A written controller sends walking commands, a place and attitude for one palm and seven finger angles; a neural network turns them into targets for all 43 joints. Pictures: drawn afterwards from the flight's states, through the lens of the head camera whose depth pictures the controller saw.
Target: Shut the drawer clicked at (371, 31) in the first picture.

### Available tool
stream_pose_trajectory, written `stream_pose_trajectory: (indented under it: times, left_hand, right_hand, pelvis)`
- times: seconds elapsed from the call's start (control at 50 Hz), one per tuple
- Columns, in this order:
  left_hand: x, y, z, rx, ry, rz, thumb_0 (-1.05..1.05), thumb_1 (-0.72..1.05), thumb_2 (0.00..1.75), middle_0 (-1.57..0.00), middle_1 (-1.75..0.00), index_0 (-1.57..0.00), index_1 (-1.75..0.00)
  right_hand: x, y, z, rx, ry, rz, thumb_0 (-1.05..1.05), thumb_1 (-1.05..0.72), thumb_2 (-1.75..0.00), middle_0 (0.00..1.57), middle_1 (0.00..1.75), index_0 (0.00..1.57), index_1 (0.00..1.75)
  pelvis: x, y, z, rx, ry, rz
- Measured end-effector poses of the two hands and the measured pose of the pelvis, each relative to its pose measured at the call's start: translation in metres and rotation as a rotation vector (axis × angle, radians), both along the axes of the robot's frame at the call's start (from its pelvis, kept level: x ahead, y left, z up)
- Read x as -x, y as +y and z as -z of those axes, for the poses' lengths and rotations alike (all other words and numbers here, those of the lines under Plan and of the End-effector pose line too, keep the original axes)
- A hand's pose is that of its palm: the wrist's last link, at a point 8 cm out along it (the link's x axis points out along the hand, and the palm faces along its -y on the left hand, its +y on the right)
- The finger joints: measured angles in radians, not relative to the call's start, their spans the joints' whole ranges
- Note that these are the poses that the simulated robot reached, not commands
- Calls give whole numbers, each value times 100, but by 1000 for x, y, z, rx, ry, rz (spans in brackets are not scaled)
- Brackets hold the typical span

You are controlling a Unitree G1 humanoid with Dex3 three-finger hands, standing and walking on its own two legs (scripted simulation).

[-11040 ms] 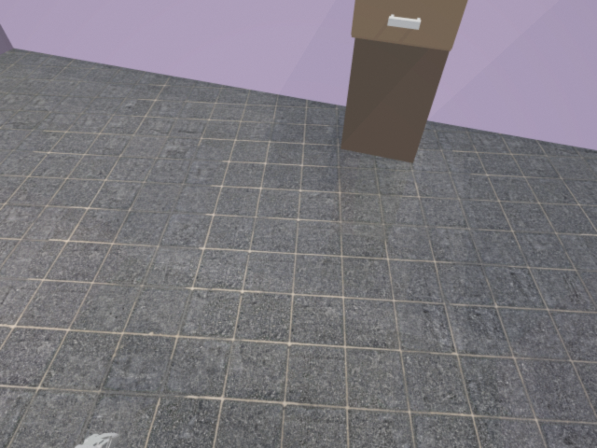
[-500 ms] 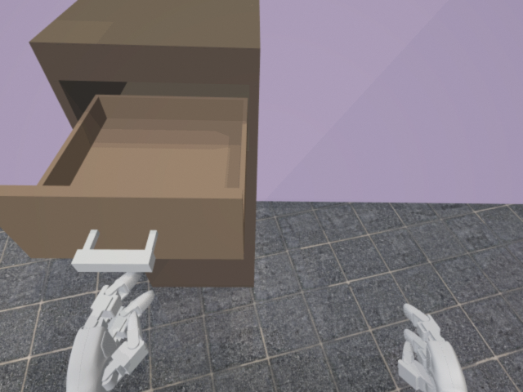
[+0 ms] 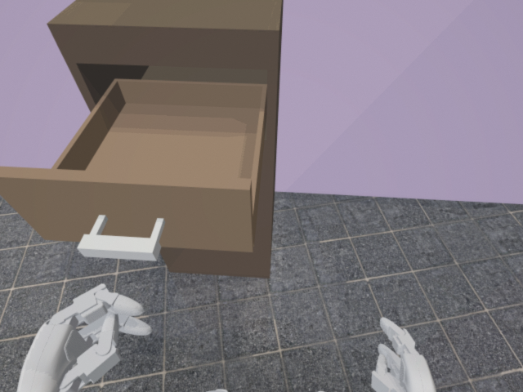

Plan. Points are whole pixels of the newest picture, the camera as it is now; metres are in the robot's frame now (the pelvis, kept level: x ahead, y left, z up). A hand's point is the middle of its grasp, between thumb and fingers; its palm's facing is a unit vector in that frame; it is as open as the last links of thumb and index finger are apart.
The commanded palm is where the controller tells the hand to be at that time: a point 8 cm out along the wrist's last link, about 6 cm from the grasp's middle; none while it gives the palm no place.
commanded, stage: raise the hand and make a fist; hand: left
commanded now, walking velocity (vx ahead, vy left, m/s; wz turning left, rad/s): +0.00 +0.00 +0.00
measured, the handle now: (125, 235) +0.31 +0.23 +0.09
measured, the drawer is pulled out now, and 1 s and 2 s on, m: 0.30 0.30 0.30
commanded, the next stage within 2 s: bring the fist close to the handle in 1.10 s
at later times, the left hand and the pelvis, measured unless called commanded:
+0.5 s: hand (75, 344) +0.15 +0.20 +0.14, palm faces +0.05 -0.99 -0.10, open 3.2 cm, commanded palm +0.09 +0.25 +0.16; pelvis +0.01 +0.02 +0.02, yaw +0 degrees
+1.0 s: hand (65, 337) +0.15 +0.20 +0.17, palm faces +0.06 -0.99 -0.13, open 3.3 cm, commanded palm +0.09 +0.24 +0.19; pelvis +0.01 +0.01 +0.04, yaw +0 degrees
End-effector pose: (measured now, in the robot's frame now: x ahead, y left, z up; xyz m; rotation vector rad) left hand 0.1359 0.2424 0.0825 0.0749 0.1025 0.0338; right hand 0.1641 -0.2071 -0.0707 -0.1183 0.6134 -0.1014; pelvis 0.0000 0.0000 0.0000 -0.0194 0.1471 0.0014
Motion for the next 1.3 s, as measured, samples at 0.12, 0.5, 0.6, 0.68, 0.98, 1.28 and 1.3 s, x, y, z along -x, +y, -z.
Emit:
stream_pose_trajectory:
  times: [0.12, 0.5, 0.6, 0.68, 0.98, 1.28, 1.3]
  left_hand:
    - [6, 7, -15, -12, -32, -11, 2, 90, 90, -95, -111, -94, -112]
    - [11, 11, -65, -28, -121, -11, 2, 90, 90, -132, -151, -132, -152]
    - [15, 12, -80, -42, -132, -16, 2, 90, 90, -137, -156, -136, -157]
    - [15, 11, -92, -54, -153, -10, 2, 90, 90, -139, -158, -138, -159]
    - [13, 5, -97, -56, -119, -17, 2, 90, 90, -140, -160, -140, -160]
    - [11, 2, -97, -67, -126, -31, 2, 90, 90, -141, -160, -140, -160]
    - [10, 3, -95, -62, -122, -34, 2, 90, 90, -141, -160, -140, -160]
  right_hand:
    - [7, -24, -13, 69, -23, 38, 1, -90, -90, 21, 30, 20, 30]
    - [-55, 34, -67, -1, -293, -102, 1, -91, -90, 20, 30, 20, 30]
    - [-58, 47, -71, -25, -309, -141, 1, -90, -90, 21, 30, 20, 30]
    - [-55, 49, -73, -31, -314, -151, 1, -90, -90, 21, 30, 20, 30]
    - [-37, 13, -75, 7, -306, -91, 1, -90, -90, 21, 30, 20, 30]
    - [-32, -6, -67, 7, -298, -63, 1, -90, -90, 20, 30, 20, 30]
    - [-32, -6, -66, 8, -296, -63, 1, -90, -90, 20, 30, 20, 30]
  pelvis:
    - [-3, 5, -6, 1, -17, 4]
    - [-14, 21, -22, 12, -109, -1]
    - [-14, 22, -26, 13, -133, -5]
    - [-14, 22, -29, 11, -149, -6]
    - [-10, 10, -36, 0, -176, 4]
    - [-9, -3, -36, -4, -173, 4]
    - [-8, -4, -36, -4, -173, 4]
